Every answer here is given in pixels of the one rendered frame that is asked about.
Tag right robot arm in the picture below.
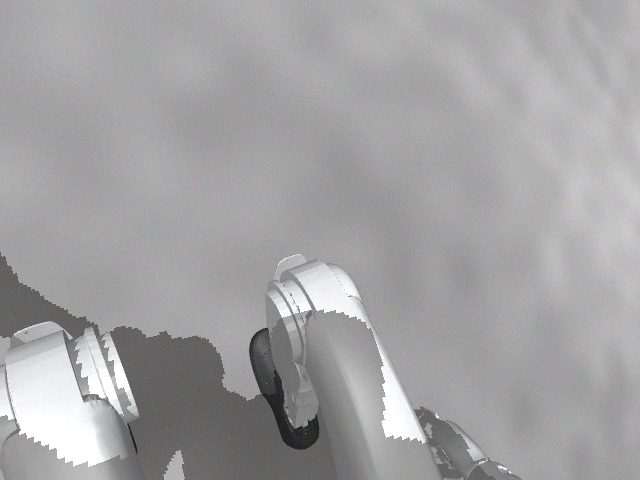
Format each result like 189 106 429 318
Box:
467 461 522 480

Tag right robot foot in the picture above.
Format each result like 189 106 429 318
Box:
249 328 319 450

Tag right robot hand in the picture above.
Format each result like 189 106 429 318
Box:
414 406 491 480

